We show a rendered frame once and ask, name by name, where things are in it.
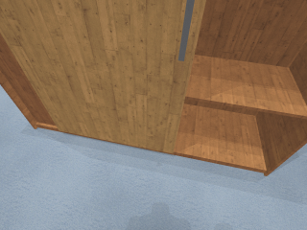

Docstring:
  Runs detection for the wardrobe door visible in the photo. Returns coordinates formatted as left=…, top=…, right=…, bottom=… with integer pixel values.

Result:
left=0, top=34, right=55, bottom=126
left=0, top=0, right=206, bottom=153

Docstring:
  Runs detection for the handle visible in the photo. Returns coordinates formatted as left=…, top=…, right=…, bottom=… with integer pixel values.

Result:
left=178, top=0, right=195, bottom=61

